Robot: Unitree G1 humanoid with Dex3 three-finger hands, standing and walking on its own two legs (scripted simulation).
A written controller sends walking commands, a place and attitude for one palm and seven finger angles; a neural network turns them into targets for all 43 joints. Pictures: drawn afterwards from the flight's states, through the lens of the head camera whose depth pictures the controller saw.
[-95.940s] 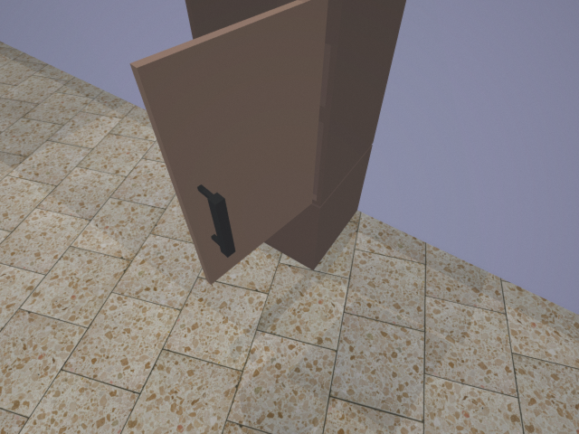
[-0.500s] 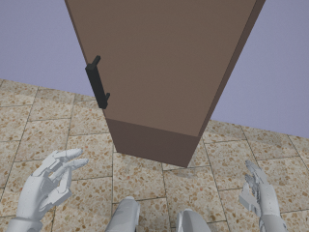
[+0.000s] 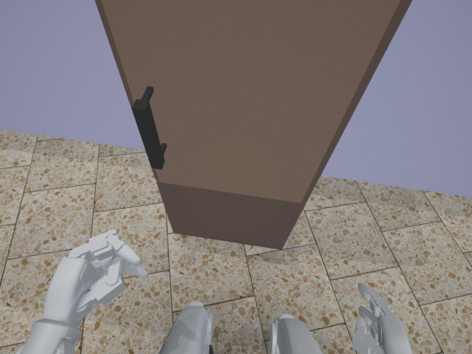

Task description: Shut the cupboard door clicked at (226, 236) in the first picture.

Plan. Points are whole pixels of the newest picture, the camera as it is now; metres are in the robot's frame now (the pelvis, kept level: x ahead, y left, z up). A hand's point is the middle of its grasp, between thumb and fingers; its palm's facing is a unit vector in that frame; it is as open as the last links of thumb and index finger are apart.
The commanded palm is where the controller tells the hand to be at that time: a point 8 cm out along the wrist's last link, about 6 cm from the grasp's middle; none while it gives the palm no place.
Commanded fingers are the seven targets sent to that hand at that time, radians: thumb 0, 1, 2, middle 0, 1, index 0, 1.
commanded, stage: raise the hand and make a fist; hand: left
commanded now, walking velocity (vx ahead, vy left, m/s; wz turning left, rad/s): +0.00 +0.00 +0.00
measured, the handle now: (153, 130) +0.52 +0.20 +0.02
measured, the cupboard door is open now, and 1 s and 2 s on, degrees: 0 0 0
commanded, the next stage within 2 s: bring the fist close to the handle in 0.92 s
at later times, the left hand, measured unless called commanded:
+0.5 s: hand (122, 277) +0.22 +0.18 +0.05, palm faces -0.09 -1.00 -0.04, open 3.1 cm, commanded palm +0.21 +0.23 +0.05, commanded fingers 0.00 0.90 0.90 -1.30 -1.50 -1.30 -1.50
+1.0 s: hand (135, 273) +0.23 +0.16 +0.05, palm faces -0.10 -0.99 -0.04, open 3.1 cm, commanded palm +0.21 +0.22 +0.05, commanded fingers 0.00 0.90 0.90 -1.30 -1.50 -1.30 -1.50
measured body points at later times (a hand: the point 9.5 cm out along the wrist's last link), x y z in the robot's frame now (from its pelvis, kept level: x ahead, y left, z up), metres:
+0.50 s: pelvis +0.01 -0.01 +0.00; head +0.08 +0.01 +0.44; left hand +0.22 +0.23 +0.05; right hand +0.21 -0.23 -0.07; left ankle +0.06 +0.09 -0.62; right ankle +0.03 -0.14 -0.62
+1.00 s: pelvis +0.01 -0.02 -0.01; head +0.08 -0.01 +0.44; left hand +0.23 +0.22 +0.05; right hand +0.20 -0.26 -0.08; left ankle +0.06 +0.09 -0.62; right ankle +0.03 -0.14 -0.62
